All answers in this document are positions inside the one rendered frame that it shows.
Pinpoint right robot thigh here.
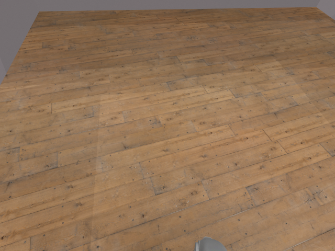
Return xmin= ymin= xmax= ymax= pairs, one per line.
xmin=194 ymin=238 xmax=227 ymax=251

